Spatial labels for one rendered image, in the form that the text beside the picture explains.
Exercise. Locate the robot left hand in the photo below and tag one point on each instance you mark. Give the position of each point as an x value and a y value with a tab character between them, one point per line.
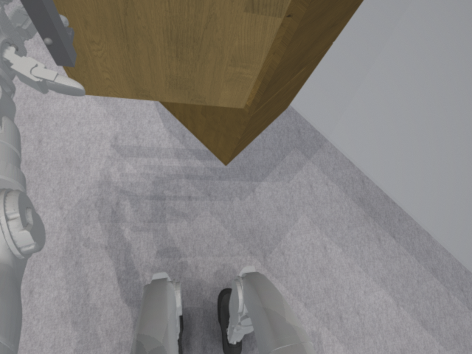
15	29

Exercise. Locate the cupboard door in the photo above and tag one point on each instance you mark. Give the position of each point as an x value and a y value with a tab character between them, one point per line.
202	52

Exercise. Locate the robot right foot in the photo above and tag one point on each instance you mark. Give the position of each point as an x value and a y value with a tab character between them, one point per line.
223	318

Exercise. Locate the robot left upper arm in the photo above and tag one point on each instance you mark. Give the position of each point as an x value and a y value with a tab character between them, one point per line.
22	233

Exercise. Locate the robot right shin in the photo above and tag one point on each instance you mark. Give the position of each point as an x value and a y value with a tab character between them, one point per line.
239	325

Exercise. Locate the handle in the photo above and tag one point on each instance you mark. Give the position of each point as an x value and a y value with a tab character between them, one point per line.
48	23

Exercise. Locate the left robot forearm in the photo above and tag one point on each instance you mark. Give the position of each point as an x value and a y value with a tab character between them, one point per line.
11	175

